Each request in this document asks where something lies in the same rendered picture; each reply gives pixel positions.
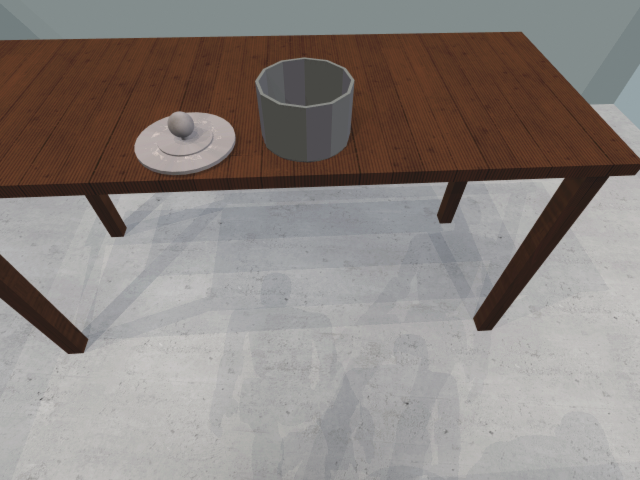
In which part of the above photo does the knob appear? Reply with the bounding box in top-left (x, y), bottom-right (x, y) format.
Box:
top-left (168, 111), bottom-right (194, 138)

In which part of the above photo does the table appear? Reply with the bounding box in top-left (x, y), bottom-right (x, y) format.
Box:
top-left (0, 32), bottom-right (640, 354)

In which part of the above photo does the pot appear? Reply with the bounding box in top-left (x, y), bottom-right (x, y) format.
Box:
top-left (255, 57), bottom-right (355, 162)

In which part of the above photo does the lid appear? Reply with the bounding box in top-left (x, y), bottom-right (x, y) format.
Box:
top-left (134, 112), bottom-right (236, 175)

